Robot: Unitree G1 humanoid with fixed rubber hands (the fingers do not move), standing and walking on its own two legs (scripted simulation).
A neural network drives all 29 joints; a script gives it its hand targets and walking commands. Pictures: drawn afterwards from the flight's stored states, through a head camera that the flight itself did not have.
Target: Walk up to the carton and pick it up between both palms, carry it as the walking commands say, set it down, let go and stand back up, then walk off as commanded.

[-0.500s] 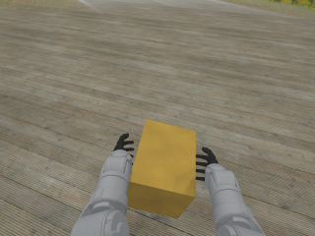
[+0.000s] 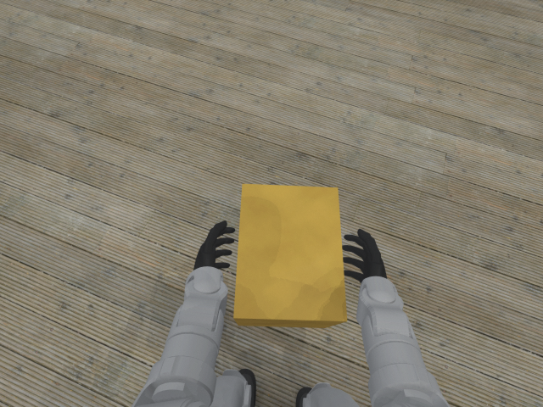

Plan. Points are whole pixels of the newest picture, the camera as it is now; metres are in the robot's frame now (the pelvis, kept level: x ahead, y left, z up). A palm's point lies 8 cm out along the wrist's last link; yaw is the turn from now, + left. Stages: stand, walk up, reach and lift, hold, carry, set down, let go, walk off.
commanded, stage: set down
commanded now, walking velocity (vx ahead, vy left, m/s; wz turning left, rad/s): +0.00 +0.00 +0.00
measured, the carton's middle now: (285, 259) +0.37 -0.02 -0.16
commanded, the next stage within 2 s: none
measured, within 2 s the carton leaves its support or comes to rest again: neither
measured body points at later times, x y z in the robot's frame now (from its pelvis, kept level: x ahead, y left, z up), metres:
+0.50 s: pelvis -0.05 +0.01 -0.06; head +0.16 +0.04 +0.34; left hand +0.32 +0.12 -0.18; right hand +0.32 -0.14 -0.17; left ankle +0.06 +0.08 -0.72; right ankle +0.01 -0.12 -0.72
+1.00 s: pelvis -0.05 +0.02 -0.12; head +0.24 +0.04 +0.22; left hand +0.35 +0.12 -0.29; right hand +0.35 -0.14 -0.27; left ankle +0.06 +0.08 -0.72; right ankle +0.01 -0.12 -0.72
